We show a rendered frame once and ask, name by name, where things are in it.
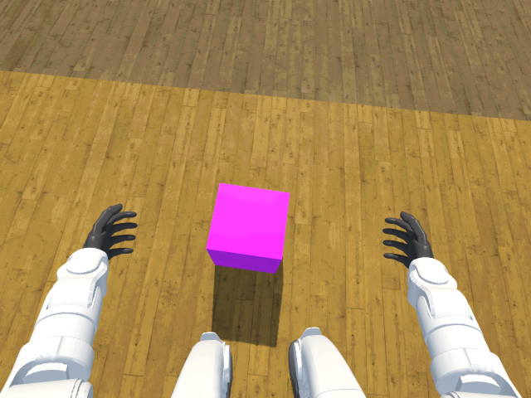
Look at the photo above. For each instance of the right robot foot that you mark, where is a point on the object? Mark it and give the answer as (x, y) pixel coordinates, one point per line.
(292, 370)

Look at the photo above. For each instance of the right robot forearm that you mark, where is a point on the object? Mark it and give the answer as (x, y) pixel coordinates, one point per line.
(460, 358)

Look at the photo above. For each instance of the carton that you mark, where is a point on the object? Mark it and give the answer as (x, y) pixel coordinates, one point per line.
(248, 228)

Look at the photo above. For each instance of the robot left upper arm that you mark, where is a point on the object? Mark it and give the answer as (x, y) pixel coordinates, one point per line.
(73, 388)

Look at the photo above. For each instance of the left robot forearm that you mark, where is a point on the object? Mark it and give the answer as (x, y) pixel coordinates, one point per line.
(60, 347)

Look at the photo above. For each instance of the robot right thigh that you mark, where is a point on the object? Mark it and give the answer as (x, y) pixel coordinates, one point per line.
(318, 361)

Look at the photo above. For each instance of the robot right hand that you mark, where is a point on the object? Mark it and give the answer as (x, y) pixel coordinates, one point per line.
(417, 245)

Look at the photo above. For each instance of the robot left hand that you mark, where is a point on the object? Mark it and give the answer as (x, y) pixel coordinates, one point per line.
(100, 237)

